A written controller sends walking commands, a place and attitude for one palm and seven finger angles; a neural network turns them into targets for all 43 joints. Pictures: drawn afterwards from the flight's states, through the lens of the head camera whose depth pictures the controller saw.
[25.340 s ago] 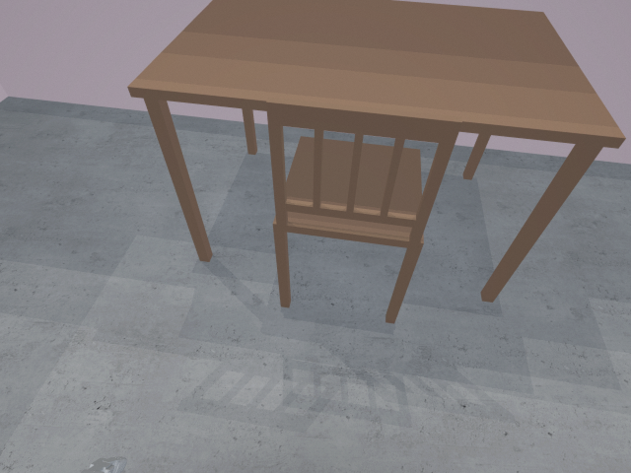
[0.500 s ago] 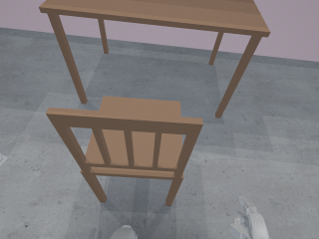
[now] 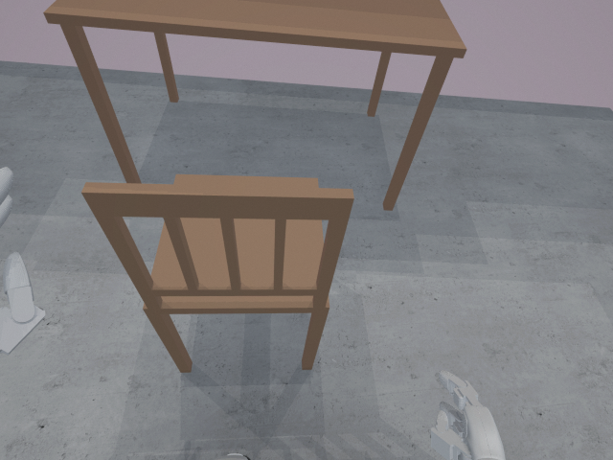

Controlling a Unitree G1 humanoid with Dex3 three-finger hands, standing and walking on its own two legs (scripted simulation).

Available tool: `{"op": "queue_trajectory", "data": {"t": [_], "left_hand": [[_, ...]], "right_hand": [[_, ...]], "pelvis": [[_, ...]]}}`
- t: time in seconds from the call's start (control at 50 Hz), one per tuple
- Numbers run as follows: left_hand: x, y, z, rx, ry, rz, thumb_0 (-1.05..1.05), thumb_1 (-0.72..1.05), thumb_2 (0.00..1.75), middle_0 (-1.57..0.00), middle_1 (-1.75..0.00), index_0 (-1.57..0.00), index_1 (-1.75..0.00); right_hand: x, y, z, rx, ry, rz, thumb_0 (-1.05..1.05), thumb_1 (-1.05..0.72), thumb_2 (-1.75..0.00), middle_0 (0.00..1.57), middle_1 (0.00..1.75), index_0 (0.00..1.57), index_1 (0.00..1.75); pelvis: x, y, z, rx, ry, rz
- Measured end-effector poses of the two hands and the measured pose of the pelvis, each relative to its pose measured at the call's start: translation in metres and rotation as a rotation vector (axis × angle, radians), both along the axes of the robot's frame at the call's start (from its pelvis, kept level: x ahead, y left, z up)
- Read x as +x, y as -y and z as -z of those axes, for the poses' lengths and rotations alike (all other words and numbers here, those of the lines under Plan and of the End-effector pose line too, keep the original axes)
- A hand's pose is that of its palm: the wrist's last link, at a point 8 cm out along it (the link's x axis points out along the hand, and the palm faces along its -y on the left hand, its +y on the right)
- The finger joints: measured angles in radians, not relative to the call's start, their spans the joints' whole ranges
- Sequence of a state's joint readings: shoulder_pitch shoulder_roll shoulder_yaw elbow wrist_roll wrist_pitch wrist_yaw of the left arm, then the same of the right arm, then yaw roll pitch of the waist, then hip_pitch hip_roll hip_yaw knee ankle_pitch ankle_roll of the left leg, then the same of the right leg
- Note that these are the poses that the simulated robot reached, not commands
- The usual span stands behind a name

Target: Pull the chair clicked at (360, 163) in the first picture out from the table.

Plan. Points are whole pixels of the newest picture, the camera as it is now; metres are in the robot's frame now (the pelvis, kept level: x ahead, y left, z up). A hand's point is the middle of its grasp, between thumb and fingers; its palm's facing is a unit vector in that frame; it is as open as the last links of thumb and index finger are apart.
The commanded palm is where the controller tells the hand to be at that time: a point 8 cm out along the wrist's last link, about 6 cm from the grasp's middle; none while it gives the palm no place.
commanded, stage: stop stepping back and stand still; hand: left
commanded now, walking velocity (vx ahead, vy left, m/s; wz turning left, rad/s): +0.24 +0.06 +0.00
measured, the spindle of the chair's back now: (231, 254) +0.47 +0.16 -0.11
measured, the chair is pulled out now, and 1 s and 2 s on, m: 0.58 0.58 0.58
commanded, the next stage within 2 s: let the arm hang, fingers relaxed in 0.62 s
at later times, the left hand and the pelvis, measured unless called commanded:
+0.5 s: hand (16, 411) +0.13 +0.23 +0.17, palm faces +0.41 -0.77 -0.48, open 7.4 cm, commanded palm +0.07 +0.28 +0.18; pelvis -0.06 -0.03 +0.00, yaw +1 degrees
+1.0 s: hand out of the picture +0.02 +0.14 -0.16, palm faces +0.09 -0.99 -0.14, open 7.0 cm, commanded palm none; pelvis -0.06 -0.03 +0.00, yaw +2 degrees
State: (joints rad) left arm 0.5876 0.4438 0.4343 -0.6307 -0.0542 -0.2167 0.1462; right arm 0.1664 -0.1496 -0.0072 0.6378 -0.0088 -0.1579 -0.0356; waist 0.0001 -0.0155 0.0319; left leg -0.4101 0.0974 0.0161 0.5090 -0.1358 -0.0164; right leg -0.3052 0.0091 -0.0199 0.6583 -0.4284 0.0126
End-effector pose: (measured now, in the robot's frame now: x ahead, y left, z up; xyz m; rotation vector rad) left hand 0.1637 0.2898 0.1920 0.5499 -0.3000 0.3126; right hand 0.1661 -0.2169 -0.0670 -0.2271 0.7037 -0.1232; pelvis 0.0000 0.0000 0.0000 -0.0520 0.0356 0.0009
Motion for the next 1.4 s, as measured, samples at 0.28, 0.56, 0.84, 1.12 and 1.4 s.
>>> {"op": "queue_trajectory", "data": {"t": [0.28,0.56,0.84,1.12,1.4], "left_hand": [[-0.052,0.009,0.01,-0.012,-0.02,-0.092,0.01,0.89,0.89,-0.21,-0.31,-0.21,-0.31],[-0.075,0.019,0.008,0.003,-0.036,-0.091,0.02,0.89,0.89,-0.21,-0.31,-0.21,-0.31],[-0.049,0.018,0.162,-0.274,-0.625,-0.167,0.0,0.9,0.9,-0.2,-0.3,-0.2,-0.3],[-0.215,0.087,0.338,-0.611,-1.514,-0.296,-0.04,1.01,0.89,-0.21,-0.3,-0.2,-0.3],[-0.274,0.098,0.328,-0.596,-1.674,-0.393,0.0,0.92,0.89,-0.2,-0.3,-0.2,-0.3]], "right_hand": [[-0.109,0.066,0.022,-0.04,-0.123,0.14,0.02,-0.91,-0.9,0.2,0.3,0.2,0.3],[-0.098,0.047,0.011,0.019,-0.039,0.074,0.02,-0.91,-0.9,0.2,0.3,0.2,0.3],[-0.074,0.036,0.04,0.057,-0.149,-0.036,0.01,-0.91,-0.9,0.2,0.3,0.2,0.3],[-0.213,0.051,0.059,-0.005,-0.645,0.092,0.01,-0.94,-0.9,0.2,0.3,0.2,0.3],[-0.264,0.027,0.077,0.112,-0.763,0.114,0.01,-0.91,-0.9,0.2,0.3,0.2,0.3]], "pelvis": [[-0.041,0.018,0.004,0.035,0.046,-0.023],[-0.061,0.027,-0.002,0.023,0.057,-0.014],[-0.059,0.021,0.003,0.04,0.025,-0.035],[-0.06,0.032,-0.001,0.033,0.057,-0.053],[-0.061,0.036,-0.003,0.046,0.066,-0.043]]}}
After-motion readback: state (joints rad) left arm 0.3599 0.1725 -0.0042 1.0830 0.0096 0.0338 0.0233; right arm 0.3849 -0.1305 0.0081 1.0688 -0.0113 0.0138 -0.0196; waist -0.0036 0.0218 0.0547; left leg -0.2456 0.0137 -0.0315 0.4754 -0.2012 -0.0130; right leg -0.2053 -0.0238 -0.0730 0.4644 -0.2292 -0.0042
